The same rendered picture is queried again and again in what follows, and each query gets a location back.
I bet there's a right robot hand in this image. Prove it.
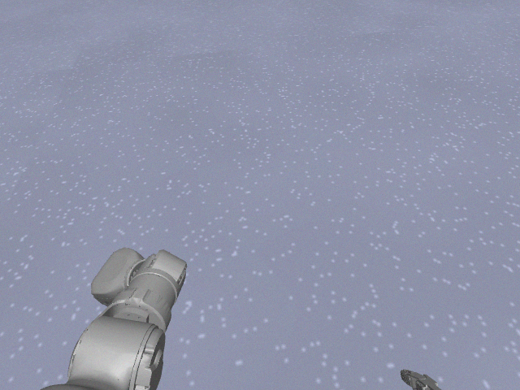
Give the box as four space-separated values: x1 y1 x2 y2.
401 370 441 390

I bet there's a left robot hand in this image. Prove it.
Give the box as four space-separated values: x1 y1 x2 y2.
91 248 143 307

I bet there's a left robot arm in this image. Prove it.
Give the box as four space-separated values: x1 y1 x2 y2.
41 249 187 390

